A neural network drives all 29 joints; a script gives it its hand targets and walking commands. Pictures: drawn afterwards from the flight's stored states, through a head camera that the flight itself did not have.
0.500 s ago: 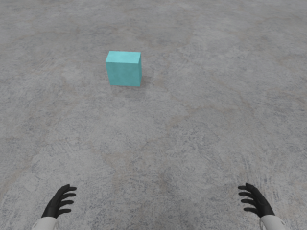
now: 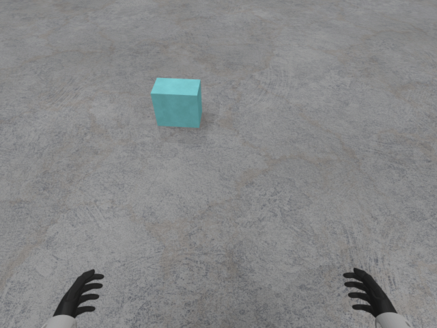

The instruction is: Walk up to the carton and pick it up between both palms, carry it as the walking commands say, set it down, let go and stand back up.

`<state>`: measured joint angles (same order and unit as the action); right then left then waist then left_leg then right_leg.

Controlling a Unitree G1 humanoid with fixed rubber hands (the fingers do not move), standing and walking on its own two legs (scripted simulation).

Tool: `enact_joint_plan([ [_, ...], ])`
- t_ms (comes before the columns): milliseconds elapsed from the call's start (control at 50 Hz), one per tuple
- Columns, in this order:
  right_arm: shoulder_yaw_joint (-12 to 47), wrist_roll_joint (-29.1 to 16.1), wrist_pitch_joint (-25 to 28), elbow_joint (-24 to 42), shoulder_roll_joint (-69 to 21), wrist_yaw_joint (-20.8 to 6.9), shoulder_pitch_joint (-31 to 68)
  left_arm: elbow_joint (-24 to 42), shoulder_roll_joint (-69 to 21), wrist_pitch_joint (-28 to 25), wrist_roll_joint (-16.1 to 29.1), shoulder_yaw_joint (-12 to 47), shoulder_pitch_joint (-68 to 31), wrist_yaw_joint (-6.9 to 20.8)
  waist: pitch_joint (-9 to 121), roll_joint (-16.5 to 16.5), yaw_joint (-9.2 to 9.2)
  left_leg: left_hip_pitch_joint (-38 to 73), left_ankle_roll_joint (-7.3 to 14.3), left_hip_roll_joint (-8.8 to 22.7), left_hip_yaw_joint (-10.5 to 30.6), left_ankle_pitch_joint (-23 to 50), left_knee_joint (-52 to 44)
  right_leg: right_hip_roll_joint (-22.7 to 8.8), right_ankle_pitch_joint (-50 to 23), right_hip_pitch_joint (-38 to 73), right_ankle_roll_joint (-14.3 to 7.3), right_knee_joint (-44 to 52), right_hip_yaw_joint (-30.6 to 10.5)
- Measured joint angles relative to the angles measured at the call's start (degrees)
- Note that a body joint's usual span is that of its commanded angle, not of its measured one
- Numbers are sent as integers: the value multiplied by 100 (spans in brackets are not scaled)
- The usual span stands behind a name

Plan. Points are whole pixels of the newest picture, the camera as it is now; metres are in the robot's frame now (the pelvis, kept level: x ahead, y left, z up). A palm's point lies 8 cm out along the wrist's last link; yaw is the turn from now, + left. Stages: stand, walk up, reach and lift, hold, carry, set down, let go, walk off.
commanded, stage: stand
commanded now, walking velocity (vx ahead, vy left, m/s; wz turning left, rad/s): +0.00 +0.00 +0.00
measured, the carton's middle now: (178, 103) +1.58 +0.28 -0.63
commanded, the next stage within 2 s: walk up in 0.92 s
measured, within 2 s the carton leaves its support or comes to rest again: neither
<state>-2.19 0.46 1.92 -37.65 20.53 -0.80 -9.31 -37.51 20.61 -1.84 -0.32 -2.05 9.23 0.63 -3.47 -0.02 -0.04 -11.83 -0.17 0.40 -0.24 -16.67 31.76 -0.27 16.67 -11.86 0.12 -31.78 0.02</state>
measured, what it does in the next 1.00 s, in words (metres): stands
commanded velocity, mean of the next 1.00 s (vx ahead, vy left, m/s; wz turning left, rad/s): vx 0.00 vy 0.00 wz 0.00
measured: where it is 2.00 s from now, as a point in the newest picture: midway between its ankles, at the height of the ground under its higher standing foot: (197, 309)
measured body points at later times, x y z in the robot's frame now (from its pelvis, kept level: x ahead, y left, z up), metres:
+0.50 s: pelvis +0.00 +0.00 +0.01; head +0.00 +0.00 +0.46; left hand +0.15 +0.30 -0.08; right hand +0.15 -0.30 -0.08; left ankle +0.01 +0.12 -0.73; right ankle +0.01 -0.12 -0.73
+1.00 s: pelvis +0.00 +0.00 +0.01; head +0.00 +0.00 +0.46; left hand +0.12 +0.31 -0.09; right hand +0.12 -0.31 -0.09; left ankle +0.01 +0.12 -0.73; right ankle +0.01 -0.12 -0.73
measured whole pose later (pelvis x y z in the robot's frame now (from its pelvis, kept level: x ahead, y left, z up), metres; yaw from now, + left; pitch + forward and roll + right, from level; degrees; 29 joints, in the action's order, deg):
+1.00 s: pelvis +0.00 +0.00 +0.01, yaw +0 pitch -3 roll +0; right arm -1.1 -0.1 1.6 -53.0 21.9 0.1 -7.7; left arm -52.9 22.1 -1.5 0.1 -0.8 7.6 -0.3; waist -3.3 0.0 0.0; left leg -7.4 -0.1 0.2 -0.2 -11.1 21.8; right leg -0.5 11.2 -7.4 0.3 -21.9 0.1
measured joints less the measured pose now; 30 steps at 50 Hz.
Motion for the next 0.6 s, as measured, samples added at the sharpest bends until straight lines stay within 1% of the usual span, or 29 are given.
enact_joint_plan([
  [600, 99, -36, -22, -885, 129, 53, 87, -884, 136, 25, 26, 97, -88, -45, 11, -2, 2, 286, 2, -9, -2, 347, -626, -9, -346, 288, 12, 628, 2],
])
